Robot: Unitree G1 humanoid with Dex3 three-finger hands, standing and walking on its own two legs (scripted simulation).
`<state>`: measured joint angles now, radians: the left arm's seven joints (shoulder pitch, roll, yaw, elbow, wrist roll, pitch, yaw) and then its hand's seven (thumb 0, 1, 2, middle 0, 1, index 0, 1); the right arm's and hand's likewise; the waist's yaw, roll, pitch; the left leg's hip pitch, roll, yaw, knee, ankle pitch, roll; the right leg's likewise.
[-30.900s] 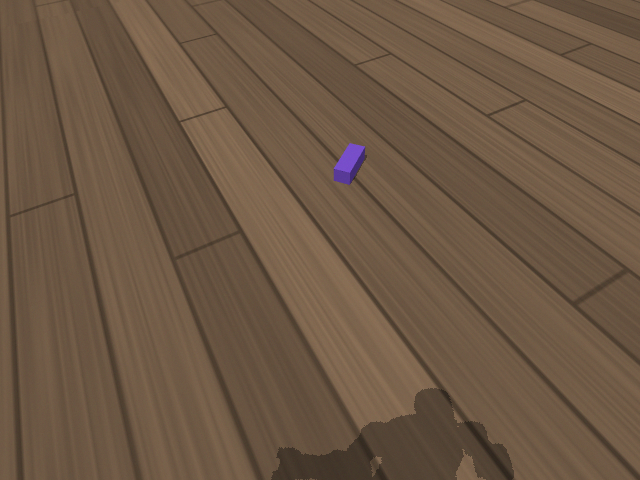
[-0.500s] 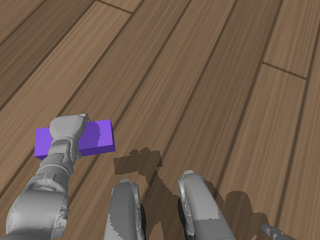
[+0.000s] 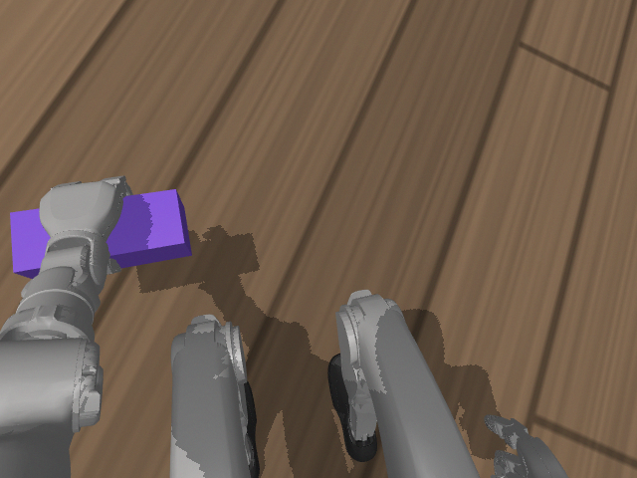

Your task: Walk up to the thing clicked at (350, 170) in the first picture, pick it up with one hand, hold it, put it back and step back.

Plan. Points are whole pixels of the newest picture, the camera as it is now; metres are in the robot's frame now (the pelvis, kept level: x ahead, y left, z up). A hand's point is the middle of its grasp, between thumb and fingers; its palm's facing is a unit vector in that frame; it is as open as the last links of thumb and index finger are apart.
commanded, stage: crouch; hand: left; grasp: from above
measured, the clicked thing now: (109, 236) +0.45 +0.26 -0.21
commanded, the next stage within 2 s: lower in 0.60 s
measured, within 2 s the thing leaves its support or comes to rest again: rests again in 1.84 s
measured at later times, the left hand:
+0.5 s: hand (118, 237) +0.45 +0.26 -0.24, palm faces -0.45 -0.04 -0.89, open 11.1 cm
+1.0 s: hand (126, 239) +0.46 +0.27 -0.30, palm faces -0.47 -0.05 -0.88, open 11.0 cm
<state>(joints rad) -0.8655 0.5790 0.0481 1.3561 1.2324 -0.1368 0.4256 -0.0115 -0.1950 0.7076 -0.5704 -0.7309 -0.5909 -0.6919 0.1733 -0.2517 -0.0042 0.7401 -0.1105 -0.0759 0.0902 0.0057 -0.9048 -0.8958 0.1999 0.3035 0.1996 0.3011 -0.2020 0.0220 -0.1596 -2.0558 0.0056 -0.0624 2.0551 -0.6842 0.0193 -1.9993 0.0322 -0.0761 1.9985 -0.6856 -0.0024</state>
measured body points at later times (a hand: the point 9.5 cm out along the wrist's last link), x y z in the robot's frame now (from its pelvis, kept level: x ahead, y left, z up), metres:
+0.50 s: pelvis -0.01 +0.00 -0.07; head +0.24 +0.04 +0.30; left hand +0.47 +0.26 -0.19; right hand +0.01 -0.28 -0.17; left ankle +0.07 +0.11 -0.41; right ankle +0.08 -0.12 -0.41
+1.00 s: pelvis -0.01 +0.00 -0.10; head +0.25 +0.06 +0.26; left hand +0.48 +0.26 -0.25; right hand +0.01 -0.28 -0.20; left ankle +0.07 +0.11 -0.41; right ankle +0.08 -0.12 -0.41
